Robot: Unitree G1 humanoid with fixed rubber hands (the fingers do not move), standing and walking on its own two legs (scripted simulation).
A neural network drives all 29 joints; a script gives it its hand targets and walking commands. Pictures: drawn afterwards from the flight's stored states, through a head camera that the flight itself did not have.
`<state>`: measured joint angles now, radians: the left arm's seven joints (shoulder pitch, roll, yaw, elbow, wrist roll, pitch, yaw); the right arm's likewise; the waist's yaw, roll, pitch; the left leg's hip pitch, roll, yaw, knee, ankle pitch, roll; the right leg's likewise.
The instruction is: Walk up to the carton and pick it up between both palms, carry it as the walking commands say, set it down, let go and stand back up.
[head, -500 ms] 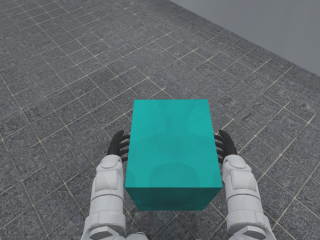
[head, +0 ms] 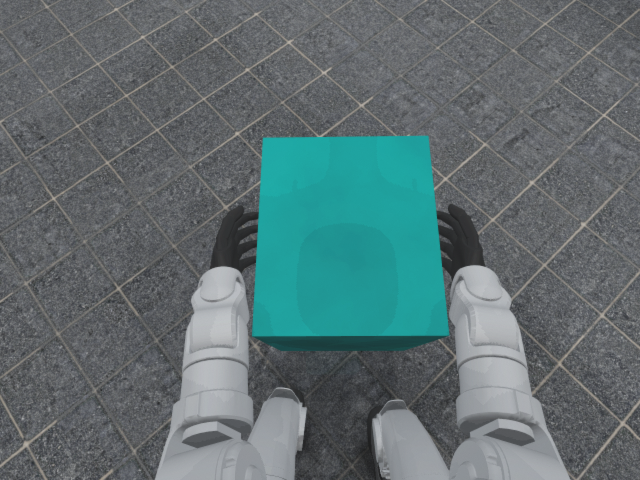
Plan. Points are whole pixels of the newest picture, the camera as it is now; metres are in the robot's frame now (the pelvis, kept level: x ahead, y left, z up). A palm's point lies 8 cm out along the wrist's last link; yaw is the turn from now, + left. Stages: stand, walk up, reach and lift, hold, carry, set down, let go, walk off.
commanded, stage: set down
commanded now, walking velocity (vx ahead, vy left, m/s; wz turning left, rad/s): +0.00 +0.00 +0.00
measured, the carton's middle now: (343, 259) +0.40 +0.01 -0.13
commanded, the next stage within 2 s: none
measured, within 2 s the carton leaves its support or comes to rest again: neither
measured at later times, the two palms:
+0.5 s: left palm (243, 265) +0.39 +0.16 -0.14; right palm (443, 262) +0.41 -0.14 -0.14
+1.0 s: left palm (254, 267) +0.41 +0.16 -0.23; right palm (426, 266) +0.43 -0.14 -0.23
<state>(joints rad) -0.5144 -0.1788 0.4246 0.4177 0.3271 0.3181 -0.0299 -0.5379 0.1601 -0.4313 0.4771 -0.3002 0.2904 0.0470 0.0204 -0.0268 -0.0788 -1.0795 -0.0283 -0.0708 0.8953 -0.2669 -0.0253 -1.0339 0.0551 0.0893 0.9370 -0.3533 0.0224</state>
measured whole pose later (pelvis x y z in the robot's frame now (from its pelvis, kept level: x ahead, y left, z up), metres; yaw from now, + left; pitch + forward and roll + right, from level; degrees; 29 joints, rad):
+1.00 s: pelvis -0.02 +0.00 -0.15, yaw -1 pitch +45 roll -1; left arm -0.81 -0.06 0.44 0.61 0.21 0.28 0.05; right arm -0.85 0.03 -0.41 0.69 -0.17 0.25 -0.05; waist 0.03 -0.02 -0.24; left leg -1.85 -0.08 -0.11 1.52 -0.44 -0.06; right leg -1.80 0.12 0.09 1.56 -0.54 0.05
